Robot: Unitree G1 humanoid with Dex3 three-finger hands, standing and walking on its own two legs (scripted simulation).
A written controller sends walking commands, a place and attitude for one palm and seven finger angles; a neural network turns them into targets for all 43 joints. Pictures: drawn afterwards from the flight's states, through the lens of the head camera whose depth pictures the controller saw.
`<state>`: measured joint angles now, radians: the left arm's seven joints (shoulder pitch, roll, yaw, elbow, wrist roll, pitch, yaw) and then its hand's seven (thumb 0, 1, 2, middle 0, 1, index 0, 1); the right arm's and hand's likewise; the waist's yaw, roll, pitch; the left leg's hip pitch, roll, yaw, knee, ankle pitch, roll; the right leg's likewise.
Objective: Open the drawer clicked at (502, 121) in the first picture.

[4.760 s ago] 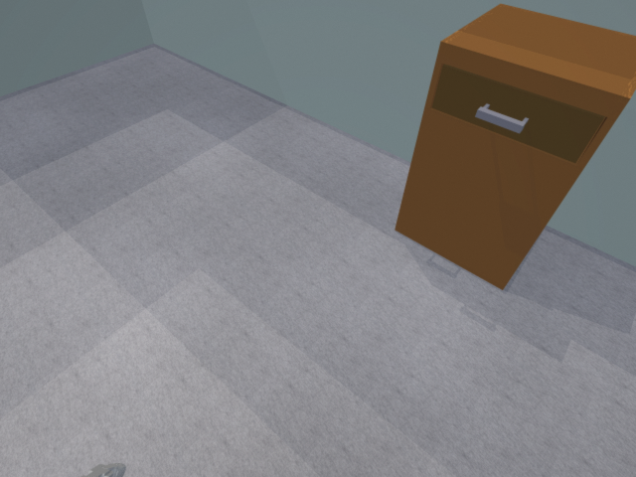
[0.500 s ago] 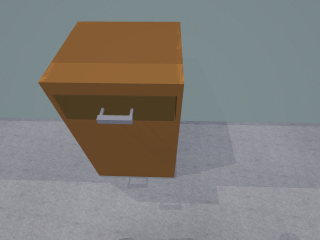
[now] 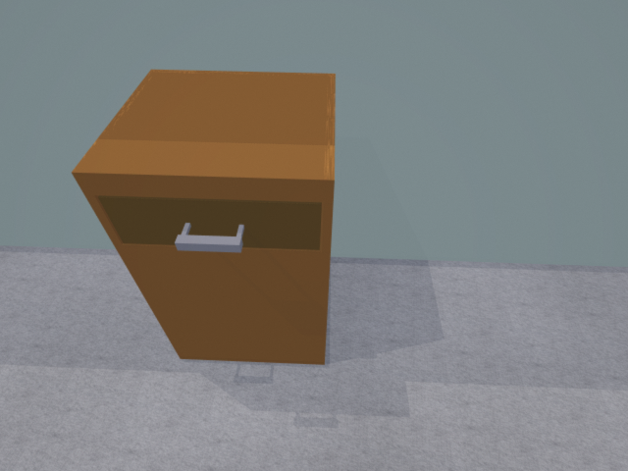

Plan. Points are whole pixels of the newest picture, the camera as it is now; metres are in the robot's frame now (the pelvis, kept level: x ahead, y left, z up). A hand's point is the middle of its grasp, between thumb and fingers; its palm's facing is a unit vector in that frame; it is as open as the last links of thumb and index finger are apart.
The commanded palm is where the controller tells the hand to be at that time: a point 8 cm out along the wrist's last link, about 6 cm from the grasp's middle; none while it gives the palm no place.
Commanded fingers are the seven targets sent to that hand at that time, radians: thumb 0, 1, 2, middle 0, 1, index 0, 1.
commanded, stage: come to a stop and stand still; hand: left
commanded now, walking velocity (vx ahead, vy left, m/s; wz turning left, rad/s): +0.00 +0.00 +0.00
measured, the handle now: (211, 235) +0.57 +0.25 -0.10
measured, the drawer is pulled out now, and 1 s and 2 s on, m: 0.00 0.00 0.00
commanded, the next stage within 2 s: look again from close up in 0.04 s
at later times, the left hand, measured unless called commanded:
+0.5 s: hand out of the picture +0.01 +0.22 -0.18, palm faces +0.04 -0.98 -0.18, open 7.3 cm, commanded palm none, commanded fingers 0.00 0.90 0.90 -0.20 -0.30 -0.20 -0.30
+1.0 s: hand out of the picture -0.03 +0.22 -0.18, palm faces +0.03 -0.99 -0.15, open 7.4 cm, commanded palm none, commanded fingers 0.00 0.90 0.90 -0.20 -0.30 -0.20 -0.30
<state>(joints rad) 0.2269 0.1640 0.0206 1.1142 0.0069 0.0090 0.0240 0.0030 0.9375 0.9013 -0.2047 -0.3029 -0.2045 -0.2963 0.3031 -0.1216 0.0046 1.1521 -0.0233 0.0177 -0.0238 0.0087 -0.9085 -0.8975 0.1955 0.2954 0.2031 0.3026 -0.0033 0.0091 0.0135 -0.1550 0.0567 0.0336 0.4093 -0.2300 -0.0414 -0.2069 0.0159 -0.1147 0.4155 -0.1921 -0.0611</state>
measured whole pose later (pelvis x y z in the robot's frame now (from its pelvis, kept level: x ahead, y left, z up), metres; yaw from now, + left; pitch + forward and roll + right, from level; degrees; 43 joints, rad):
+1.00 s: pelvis +0.01 +0.07 +0.00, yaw +0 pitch -2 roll +0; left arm 0.39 0.12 0.00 1.11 0.04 0.01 0.02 0.00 0.91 0.90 -0.20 -0.30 -0.20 -0.30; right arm 0.35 -0.15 0.00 1.11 -0.02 0.00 -0.02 0.01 -0.91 -0.90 0.20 0.30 0.21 0.30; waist 0.00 -0.01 -0.01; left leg -0.14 -0.04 0.07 0.45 -0.28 0.06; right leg -0.22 -0.07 -0.06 0.49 -0.26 0.01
